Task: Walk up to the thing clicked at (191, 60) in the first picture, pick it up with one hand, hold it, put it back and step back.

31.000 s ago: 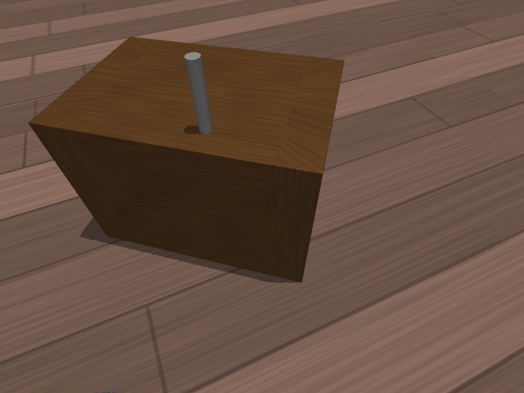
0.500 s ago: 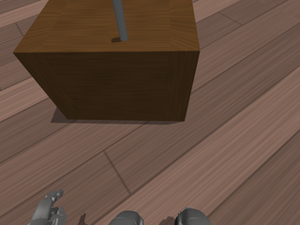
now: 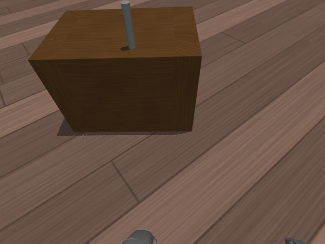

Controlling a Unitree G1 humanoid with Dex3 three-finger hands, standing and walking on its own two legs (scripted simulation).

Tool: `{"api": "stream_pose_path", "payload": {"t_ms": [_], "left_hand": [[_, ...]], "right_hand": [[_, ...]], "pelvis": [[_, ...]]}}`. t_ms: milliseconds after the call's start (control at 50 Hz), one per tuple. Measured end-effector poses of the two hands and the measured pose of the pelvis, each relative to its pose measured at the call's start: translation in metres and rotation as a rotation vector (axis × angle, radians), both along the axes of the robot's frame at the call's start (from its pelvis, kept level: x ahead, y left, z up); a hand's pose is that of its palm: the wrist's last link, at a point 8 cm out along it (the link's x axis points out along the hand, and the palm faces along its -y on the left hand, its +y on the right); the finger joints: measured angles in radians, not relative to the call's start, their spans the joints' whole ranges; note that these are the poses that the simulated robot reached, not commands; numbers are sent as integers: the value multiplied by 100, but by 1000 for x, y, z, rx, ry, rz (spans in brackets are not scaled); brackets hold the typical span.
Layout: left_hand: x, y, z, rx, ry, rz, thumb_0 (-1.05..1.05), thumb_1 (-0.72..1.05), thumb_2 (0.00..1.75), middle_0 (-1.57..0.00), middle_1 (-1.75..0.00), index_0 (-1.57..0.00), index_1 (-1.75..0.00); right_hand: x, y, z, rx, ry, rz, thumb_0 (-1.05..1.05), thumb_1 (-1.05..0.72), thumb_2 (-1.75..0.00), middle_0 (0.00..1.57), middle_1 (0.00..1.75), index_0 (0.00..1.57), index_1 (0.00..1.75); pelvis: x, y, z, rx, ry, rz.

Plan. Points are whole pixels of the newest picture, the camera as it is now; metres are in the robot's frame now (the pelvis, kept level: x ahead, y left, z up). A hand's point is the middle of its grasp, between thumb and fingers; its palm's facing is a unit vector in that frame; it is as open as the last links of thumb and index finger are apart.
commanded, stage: step back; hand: left
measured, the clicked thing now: (129, 26) +1.06 +0.26 +0.00
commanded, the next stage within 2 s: stand in 0.92 s
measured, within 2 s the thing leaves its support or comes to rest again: neither
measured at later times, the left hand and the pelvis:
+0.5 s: hand out of the picture +0.07 +0.29 -0.14, palm faces +0.08 -0.93 -0.37, open 7.4 cm; pelvis +0.01 +0.02 +0.01, yaw +4 degrees
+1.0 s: hand (66, 240) +0.14 +0.29 -0.14, palm faces +0.05 -0.94 -0.35, open 7.4 cm; pelvis +0.05 +0.03 +0.01, yaw +3 degrees
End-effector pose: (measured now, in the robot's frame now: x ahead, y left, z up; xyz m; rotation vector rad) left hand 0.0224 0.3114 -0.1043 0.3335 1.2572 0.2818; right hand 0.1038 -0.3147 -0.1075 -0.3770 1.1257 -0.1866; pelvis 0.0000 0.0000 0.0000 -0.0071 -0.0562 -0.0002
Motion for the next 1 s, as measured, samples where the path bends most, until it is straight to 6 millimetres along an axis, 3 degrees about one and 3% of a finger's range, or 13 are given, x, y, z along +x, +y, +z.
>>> {"api": "stream_pose_path", "payload": {"t_ms": [160, 240, 320, 460, 640, 1000], "left_hand": [[-11, 24, -3, -7, -37, 33, 1, 90, 90, -21, -30, -21, -31], [-1, 31, -3, -17, -29, 18, 1, 90, 90, -20, -30, -21, -30], [15, 29, 0, -13, -58, -6, 1, 90, 90, -20, -30, -20, -30], [31, 23, 4, -16, -116, 6, 1, 90, 90, -20, -30, -21, -30], [54, 41, -11, -51, -68, 22, 1, 90, 90, -20, -30, -21, -30], [103, 25, 4, -47, -83, -10, 1, 90, 90, -20, -30, -20, -30]], "right_hand": [[-43, 21, -6, 2, 111, 13, 1, -90, -90, 21, 30, 20, 30], [-50, 34, 0, 24, 87, 3, 1, -90, -90, 21, 30, 20, 30], [-49, 34, 2, 35, 75, -11, 1, -90, -90, 21, 30, 20, 30], [-26, 30, 0, 17, 77, 6, 1, -90, -90, 21, 30, 20, 30], [10, 49, 6, -14, 47, 27, 1, -90, -90, 21, 30, 20, 30], [65, 60, 5, 57, 10, 11, 1, -90, -90, 21, 30, 20, 30]], "pelvis": [[-11, 17, -1, 30, -5, 49], [-12, 20, 3, 17, 4, 38], [-10, 16, 6, 3, 10, 31], [2, 18, 6, -10, 9, 57], [23, 40, 3, 7, 14, 63], [53, 32, 13, 6, 13, 44]]}}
